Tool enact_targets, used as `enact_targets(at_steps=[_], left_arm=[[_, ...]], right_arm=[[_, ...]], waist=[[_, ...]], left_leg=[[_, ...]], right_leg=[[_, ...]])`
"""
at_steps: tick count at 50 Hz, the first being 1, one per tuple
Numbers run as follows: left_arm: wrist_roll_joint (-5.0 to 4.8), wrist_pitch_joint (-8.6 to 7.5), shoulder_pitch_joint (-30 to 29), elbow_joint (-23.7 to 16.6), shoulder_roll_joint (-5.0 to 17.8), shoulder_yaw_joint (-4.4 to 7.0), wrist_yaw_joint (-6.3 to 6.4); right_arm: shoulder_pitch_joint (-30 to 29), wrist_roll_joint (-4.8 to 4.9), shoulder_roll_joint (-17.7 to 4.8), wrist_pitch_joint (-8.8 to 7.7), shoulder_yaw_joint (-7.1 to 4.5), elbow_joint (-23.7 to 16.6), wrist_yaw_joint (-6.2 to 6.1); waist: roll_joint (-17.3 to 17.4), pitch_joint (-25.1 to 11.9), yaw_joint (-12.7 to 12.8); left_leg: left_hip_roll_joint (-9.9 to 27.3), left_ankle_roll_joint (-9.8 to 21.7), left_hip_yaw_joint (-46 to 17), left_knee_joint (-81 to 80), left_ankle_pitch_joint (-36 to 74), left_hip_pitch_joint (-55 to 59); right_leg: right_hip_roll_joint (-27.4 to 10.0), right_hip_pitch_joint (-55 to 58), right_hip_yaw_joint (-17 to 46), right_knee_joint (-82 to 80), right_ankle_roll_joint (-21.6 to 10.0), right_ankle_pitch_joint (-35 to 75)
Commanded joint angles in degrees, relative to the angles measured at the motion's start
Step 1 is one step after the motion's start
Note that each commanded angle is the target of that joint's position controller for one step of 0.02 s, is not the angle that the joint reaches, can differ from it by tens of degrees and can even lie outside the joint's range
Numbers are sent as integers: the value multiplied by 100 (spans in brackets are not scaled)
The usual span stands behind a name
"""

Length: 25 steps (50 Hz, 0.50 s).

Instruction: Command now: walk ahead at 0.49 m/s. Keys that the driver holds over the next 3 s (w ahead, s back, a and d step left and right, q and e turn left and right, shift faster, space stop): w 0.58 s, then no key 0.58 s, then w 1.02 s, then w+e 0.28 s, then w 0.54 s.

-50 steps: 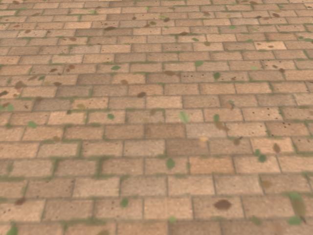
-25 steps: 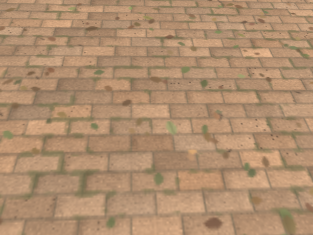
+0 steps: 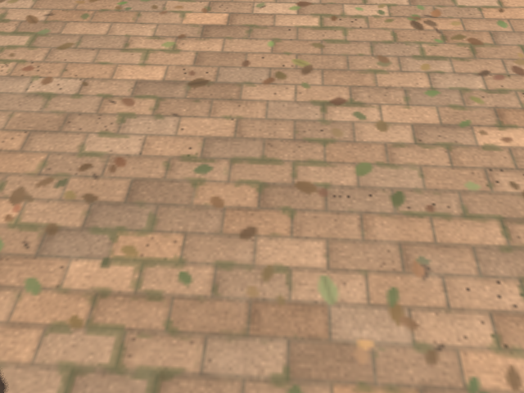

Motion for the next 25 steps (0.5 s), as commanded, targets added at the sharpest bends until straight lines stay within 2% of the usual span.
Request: enact_targets(at_steps=[1,3,5,7,9,11,12,13,14,15,16,17,18,19,20,21,23,25], left_arm=[[-30,-88,-383,-363,845,159,83],[-65,-55,-131,-255,955,170,112],[-103,-11,160,-106,1032,178,120],[-121,65,333,18,1042,180,133],[-128,147,374,95,1093,203,159],[-112,219,271,104,1179,229,183],[-93,261,147,86,1182,219,189],[-31,279,161,26,1016,142,204],[45,198,706,-160,450,-46,176],[-11,69,973,-42,243,-127,133],[-185,-13,425,-112,903,39,93],[-247,-60,-33,-254,996,66,87],[-180,-62,-274,-287,934,65,118],[-105,-20,-283,-275,870,90,134],[-85,41,-150,-229,757,80,135],[-72,99,-49,-185,628,59,143],[-41,189,-151,-228,537,47,172],[4,199,-573,-384,533,48,186]], right_arm=[[-121,-39,-187,-62,-12,-349,29],[-583,-22,-93,-120,37,-468,81],[-933,25,-99,-149,53,-594,137],[-1192,53,-164,-172,46,-737,204],[-1262,49,-267,-192,17,-836,267],[-903,49,-430,-203,-49,-784,289],[-276,45,-590,-204,-148,-615,269],[680,28,-887,-190,-289,-352,213],[1426,-111,-1483,-165,-423,-250,169],[1646,-51,-1313,-133,-384,-147,211],[1341,-1,-844,-137,-243,-195,210],[870,6,-700,-138,-192,-277,198],[514,-27,-574,-139,-152,-327,201],[309,-79,-436,-161,-115,-357,217],[221,-111,-384,-186,-103,-350,226],[221,-94,-387,-222,-113,-320,235],[307,-60,-479,-277,-140,-210,227],[485,-55,-569,-263,-168,-90,174]], waist=[[-489,236,-165],[-445,262,32],[-446,292,179],[-476,330,218],[-534,268,132],[-687,10,-127],[-682,-379,-499],[-550,-1076,-898],[545,-2074,-836],[1326,-2552,-792],[728,-1742,-869],[418,-1002,-741],[79,-581,-587],[91,-345,-411],[194,-350,-272],[198,-359,-206],[132,-228,-148],[28,-68,-233]], left_leg=[[62,-104,19,-1050,1017,8],[-113,-90,204,-1793,1534,252],[-210,-66,231,-2173,1677,282],[-260,41,170,-2454,1493,111],[-324,195,141,-2650,1047,99],[-511,362,289,-2754,570,689],[-702,510,476,-2895,553,1570],[-551,721,351,-2756,687,3048],[909,1462,-1784,-2681,387,5379],[1481,1941,-3859,-3661,-655,6104],[1292,1641,-3398,-3875,-1247,5563],[1104,1442,-2589,-4009,-966,4717],[869,1356,-2005,-4181,-397,3946],[650,1288,-1570,-4375,98,3404],[527,1274,-1321,-4546,358,3100],[462,1327,-1129,-4674,635,2944],[419,1399,-776,-4835,1111,2787],[390,1409,-556,-4930,1402,2888]], right_leg=[[-1470,-458,920,-954,-887,765],[-1413,-381,723,-940,-780,789],[-1544,-58,736,-840,-766,736],[-1748,441,791,-629,-723,863],[-1950,912,865,-334,-622,1211],[-1977,1153,840,171,-490,2247],[-1779,1068,659,942,-372,3128],[-1465,473,433,2162,-193,3019],[-773,-1566,139,4376,166,994],[-121,-2878,746,5503,294,-2516],[-498,-3510,1047,5989,205,-2380],[-808,-3646,849,5851,141,-1801],[-1043,-3464,718,5544,169,-1318],[-1223,-3180,725,5229,207,-963],[-1306,-2853,738,5098,253,-742],[-1319,-2716,693,5012,309,-625],[-1362,-2850,652,4691,421,-356],[-1381,-3209,636,4090,531,153]])
Next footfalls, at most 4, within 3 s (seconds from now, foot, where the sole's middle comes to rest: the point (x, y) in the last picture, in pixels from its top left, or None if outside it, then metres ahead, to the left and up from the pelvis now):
0.26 left None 0.34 0.15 -0.78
0.76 right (312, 344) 0.63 -0.06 -0.78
1.08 left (218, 356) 0.58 0.19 -0.78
1.84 left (230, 235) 0.97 0.19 -0.78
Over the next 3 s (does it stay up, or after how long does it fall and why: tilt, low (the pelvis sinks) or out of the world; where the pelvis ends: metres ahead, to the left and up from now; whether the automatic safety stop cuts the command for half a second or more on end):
stays up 1.47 0.04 -0.02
